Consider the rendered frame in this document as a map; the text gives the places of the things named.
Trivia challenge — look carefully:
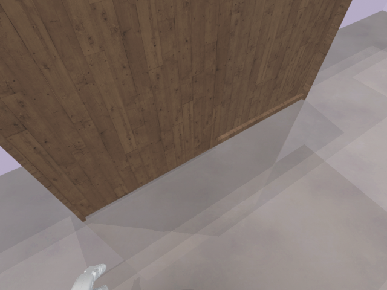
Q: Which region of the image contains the wardrobe door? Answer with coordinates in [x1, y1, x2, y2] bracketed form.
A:
[0, 0, 233, 216]
[218, 0, 342, 136]

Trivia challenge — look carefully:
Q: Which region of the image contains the robot left hand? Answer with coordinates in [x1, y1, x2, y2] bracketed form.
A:
[71, 264, 108, 290]

